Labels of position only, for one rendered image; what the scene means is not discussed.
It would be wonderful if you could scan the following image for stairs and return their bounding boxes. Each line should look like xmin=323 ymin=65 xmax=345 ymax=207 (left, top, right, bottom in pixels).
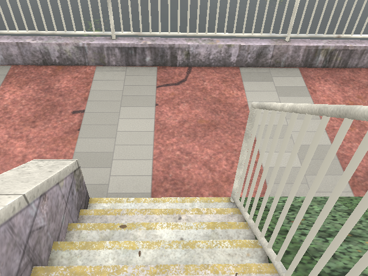
xmin=30 ymin=197 xmax=280 ymax=276

